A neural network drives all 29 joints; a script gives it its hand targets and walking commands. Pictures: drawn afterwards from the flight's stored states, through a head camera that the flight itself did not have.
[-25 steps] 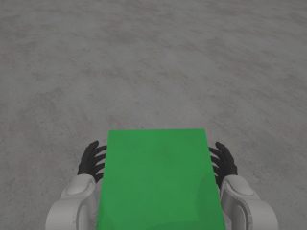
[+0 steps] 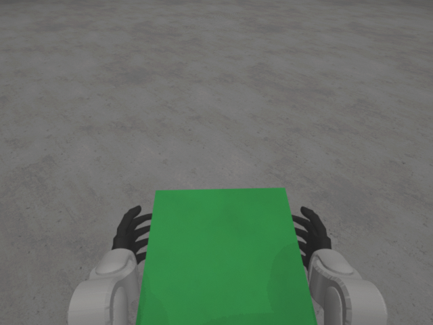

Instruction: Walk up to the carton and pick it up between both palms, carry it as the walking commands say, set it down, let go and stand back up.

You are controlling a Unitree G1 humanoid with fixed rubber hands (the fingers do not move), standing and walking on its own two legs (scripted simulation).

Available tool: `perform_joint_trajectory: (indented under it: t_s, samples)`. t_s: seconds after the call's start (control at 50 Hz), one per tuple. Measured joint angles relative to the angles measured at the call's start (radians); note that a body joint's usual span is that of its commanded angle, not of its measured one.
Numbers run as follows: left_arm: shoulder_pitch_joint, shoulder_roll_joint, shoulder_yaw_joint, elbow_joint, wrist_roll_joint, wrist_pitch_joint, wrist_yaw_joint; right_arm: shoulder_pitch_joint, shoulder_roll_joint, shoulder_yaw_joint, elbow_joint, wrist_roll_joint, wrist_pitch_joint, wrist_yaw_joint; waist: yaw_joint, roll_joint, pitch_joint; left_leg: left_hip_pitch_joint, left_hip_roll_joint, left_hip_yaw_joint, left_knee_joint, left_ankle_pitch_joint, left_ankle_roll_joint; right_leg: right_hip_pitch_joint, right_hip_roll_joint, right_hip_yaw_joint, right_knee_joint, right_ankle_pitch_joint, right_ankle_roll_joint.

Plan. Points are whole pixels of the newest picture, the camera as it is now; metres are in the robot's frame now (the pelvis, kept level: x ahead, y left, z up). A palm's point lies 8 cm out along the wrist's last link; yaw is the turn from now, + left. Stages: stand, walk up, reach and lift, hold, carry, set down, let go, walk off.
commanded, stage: carry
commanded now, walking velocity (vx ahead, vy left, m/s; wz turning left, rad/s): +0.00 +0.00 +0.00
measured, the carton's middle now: (221, 277) +0.22 +0.00 +0.02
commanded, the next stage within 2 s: none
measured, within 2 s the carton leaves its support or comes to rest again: neither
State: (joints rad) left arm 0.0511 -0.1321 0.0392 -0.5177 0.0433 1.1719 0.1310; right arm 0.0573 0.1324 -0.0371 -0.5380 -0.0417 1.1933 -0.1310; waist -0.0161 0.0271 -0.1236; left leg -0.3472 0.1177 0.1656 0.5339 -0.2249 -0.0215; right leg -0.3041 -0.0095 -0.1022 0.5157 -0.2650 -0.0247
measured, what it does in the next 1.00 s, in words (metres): walks ahead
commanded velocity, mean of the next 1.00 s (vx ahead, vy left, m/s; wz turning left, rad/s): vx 0.24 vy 0.00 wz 0.00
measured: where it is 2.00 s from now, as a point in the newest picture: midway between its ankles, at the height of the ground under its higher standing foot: outside the picture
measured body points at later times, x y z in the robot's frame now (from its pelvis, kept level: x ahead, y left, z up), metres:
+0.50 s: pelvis +0.04 +0.02 +0.00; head +0.00 +0.02 +0.45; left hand +0.27 +0.17 +0.09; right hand +0.27 -0.13 +0.10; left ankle +0.03 +0.13 -0.73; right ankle +0.00 -0.10 -0.73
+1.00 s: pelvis +0.23 +0.03 +0.01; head +0.26 +0.04 +0.46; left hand +0.49 +0.18 +0.09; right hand +0.48 -0.12 +0.09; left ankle +0.10 +0.12 -0.73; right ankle +0.24 -0.07 -0.71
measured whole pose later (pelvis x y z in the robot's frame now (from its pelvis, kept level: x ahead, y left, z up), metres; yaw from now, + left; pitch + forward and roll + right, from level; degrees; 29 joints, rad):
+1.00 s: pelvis +0.23 +0.03 +0.01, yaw +0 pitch +5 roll -2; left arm 0.04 -0.13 0.04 -0.59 0.03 1.14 0.13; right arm 0.07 0.13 -0.03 -0.61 -0.03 1.14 -0.13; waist -0.02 0.03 -0.05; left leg -0.05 0.07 0.19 0.34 -0.36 -0.01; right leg -0.42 -0.01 -0.16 0.66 -0.34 0.00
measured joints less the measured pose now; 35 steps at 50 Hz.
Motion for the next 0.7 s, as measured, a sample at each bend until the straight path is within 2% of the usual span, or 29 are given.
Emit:
perform_joint_trajectory:
  t_s: [0.32,0.4,0.5,0.58,0.64,0.7]
  samples:
    - [-0.045,0.004,0.010,0.035,0.005,0.016,-0.001,-0.033,-0.003,-0.010,0.032,-0.006,0.007,0.001,0.014,-0.023,0.004,0.035,-0.018,-0.013,-0.032,0.006,0.001,0.036,-0.013,-0.010,-0.020,0.002,0.004]
    - [-0.032,0.003,0.003,0.023,0.007,0.023,-0.001,-0.018,-0.002,-0.009,0.020,-0.003,0.011,0.001,0.018,-0.033,-0.006,0.052,-0.033,-0.017,-0.023,-0.070,0.007,0.064,-0.020,-0.005,-0.040,-0.008,0.007]
    - [-0.030,0.003,0.004,0.017,0.008,0.033,0.000,-0.011,-0.001,-0.006,0.017,-0.004,0.015,0.001,0.018,-0.045,-0.028,0.089,-0.049,-0.008,-0.048,-0.031,0.021,0.090,-0.035,0.005,-0.037,-0.044,0.022]
    - [-0.031,0.003,0.013,0.023,0.007,0.040,0.000,-0.013,-0.001,0.000,0.033,-0.007,0.014,0.001,0.017,-0.065,-0.047,0.125,-0.077,0.008,-0.070,-0.071,0.028,0.097,-0.062,0.018,-0.012,-0.086,0.019]
    - [-0.037,0.004,0.012,0.024,0.005,0.036,-0.001,-0.017,-0.001,-0.002,0.029,-0.008,0.013,0.001,0.018,-0.053,-0.053,0.140,-0.074,0.008,-0.068,-0.103,0.024,0.125,-0.063,0.007,-0.036,-0.107,0.040]
    - [-0.054,0.004,0.006,0.024,0.002,0.022,0.000,-0.024,-0.002,-0.011,0.008,-0.008,0.007,0.001,0.019,-0.027,-0.040,0.115,-0.046,-0.004,0.025,-0.163,0.012,0.153,-0.045,-0.010,-0.041,-0.135,0.052]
